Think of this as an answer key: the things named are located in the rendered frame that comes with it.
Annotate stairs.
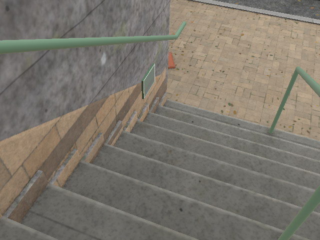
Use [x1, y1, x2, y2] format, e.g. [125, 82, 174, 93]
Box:
[0, 99, 320, 240]

